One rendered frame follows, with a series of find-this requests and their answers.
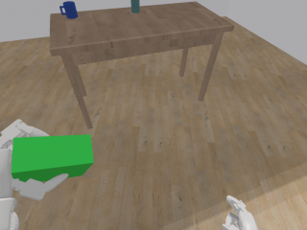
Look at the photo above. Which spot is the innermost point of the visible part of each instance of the sponge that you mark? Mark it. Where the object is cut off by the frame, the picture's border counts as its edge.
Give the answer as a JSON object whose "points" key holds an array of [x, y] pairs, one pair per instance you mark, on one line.
{"points": [[43, 157]]}

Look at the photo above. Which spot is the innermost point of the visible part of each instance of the left robot forearm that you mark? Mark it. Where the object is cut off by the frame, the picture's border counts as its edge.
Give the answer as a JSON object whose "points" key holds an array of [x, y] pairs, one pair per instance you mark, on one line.
{"points": [[9, 220]]}

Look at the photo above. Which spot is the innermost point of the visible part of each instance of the right robot hand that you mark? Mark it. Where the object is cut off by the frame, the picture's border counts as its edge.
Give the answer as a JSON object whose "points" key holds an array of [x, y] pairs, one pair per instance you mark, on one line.
{"points": [[244, 221]]}

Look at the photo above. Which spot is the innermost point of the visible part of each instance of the left robot hand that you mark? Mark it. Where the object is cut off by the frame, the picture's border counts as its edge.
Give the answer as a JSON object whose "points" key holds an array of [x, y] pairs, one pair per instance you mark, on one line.
{"points": [[32, 188]]}

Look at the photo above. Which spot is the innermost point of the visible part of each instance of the table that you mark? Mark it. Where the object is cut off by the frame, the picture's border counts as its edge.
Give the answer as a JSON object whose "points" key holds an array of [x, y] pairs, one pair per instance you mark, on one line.
{"points": [[108, 34]]}

